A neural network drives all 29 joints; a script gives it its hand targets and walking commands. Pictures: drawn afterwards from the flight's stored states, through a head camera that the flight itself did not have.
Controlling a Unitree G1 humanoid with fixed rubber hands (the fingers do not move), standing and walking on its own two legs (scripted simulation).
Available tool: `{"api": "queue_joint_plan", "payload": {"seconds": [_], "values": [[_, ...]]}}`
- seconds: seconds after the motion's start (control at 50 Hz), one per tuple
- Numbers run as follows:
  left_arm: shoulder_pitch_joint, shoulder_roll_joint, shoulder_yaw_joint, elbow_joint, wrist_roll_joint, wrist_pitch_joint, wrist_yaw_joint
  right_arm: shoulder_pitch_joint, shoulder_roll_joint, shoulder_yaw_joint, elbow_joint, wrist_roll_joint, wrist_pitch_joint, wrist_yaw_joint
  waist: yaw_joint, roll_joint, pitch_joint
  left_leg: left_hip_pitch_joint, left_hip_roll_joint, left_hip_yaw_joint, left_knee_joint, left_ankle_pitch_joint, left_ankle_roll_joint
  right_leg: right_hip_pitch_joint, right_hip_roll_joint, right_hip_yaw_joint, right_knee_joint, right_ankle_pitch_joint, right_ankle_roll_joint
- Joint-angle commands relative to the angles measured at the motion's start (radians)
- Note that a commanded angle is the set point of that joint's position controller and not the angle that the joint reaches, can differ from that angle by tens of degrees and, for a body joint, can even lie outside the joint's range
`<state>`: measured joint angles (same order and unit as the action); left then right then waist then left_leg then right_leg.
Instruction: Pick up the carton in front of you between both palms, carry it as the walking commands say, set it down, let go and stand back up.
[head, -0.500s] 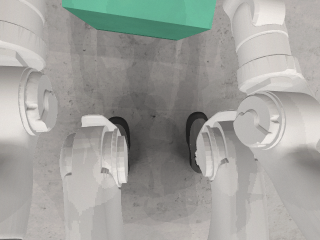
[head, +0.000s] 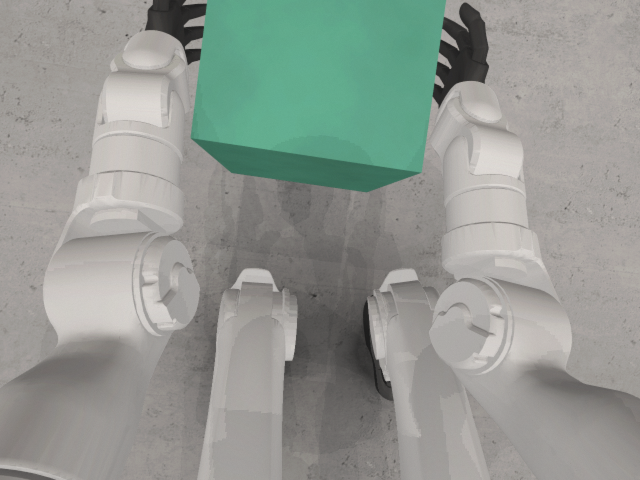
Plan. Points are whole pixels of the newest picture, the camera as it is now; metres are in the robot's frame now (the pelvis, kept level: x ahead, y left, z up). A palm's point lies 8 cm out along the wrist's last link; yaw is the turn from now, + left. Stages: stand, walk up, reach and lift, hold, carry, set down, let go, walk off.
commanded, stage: reach and lift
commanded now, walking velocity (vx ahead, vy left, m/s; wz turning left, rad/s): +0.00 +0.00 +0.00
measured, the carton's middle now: (314, 90) +0.54 +0.04 -0.15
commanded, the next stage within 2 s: none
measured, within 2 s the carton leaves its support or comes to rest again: neither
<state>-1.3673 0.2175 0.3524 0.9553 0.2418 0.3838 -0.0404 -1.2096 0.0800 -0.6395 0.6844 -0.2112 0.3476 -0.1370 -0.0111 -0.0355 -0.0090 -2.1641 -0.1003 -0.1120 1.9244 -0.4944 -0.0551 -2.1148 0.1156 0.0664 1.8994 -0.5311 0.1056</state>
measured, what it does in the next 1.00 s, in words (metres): rises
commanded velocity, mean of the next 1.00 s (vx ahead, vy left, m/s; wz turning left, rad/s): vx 0.00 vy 0.00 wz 0.00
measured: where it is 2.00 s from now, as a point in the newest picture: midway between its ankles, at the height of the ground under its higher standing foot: (319, 364)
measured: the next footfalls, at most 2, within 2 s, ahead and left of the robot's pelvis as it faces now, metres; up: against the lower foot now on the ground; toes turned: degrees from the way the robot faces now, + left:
none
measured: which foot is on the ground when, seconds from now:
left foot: down 0.00-1.00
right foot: down 0.00-1.00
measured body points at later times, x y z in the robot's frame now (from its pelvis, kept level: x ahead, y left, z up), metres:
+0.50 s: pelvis +0.03 +0.00 +0.11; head +0.26 +0.04 +0.49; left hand +0.51 +0.18 +0.05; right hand +0.51 -0.12 +0.06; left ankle +0.12 +0.13 -0.41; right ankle +0.12 -0.14 -0.41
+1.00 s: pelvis +0.07 -0.01 +0.24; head +0.19 +0.01 +0.68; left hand +0.45 +0.17 +0.21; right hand +0.46 -0.13 +0.21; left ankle +0.12 +0.13 -0.41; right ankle +0.12 -0.14 -0.41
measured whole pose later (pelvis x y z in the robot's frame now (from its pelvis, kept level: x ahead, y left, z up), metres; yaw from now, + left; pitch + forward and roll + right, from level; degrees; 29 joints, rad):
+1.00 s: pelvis +0.07 -0.01 +0.24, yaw +3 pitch +25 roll +0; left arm -0.58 -0.08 0.36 0.61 0.25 0.38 0.00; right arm -0.55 0.17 -0.43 0.55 -0.22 0.35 -0.07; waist -0.01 -0.03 -0.19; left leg -1.09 -0.07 -0.13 1.05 -0.39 -0.04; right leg -1.07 0.09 0.14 1.05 -0.41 0.04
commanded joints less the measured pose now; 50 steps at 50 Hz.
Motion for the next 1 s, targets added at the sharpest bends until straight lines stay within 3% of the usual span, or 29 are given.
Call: {"api": "queue_joint_plan", "payload": {"seconds": [0.0, 0.14, 0.28, 0.4, 0.68, 0.98], "values": [[-0.493, -1.046, -0.247, -0.013, -0.105, -0.027, -0.238, -0.747, 0.872, 0.460, 0.038, 0.090, 0.003, 0.249, -0.005, 0.113, -0.984, 0.591, -0.041, 0.195, -0.260, 0.078, 0.044, 0.461, 0.077, -0.199, -0.216, 0.086, -0.062], [-0.479, -1.126, -0.313, -0.115, -0.128, -0.005, -0.233, -0.729, 0.959, 0.568, -0.016, 0.137, 0.035, 0.286, 0.027, 0.085, -1.196, 0.801, -0.045, 0.197, -0.346, 0.150, 0.041, 0.574, 0.081, -0.203, -0.298, 0.134, -0.049], [-0.384, -1.238, -0.443, -0.237, -0.192, 0.024, -0.228, -0.591, 1.027, 0.676, -0.054, 0.183, 0.061, 0.318, 0.017, 0.110, -1.294, 0.984, -0.052, 0.191, -0.420, 0.274, 0.019, 0.669, 0.080, -0.194, -0.372, 0.226, -0.050], [-0.260, -1.294, -0.494, -0.266, -0.207, 0.014, -0.214, -0.438, 1.059, 0.719, -0.047, 0.196, 0.050, 0.326, 0.006, 0.126, -1.206, 1.052, -0.057, 0.174, -0.502, 0.315, 0.014, 0.740, 0.079, -0.167, -0.459, 0.260, -0.055], [-0.018, -1.338, -0.481, -0.255, -0.167, -0.029, -0.196, -0.171, 1.108, 0.754, -0.007, 0.156, 0.016, 0.327, 0.016, 0.056, -0.981, 1.235, -0.054, 0.128, -0.747, 0.281, 0.034, 0.998, 0.069, -0.098, -0.722, 0.242, -0.059], [0.250, -1.361, -0.556, -0.345, -0.155, -0.036, -0.200, 0.132, 1.136, 0.832, -0.046, 0.135, 0.015, 0.339, 0.016, 0.051, -0.773, 1.567, -0.032, 0.077, -1.054, 0.354, 0.045, 1.380, 0.032, -0.027, -1.037, 0.341, -0.081]]}}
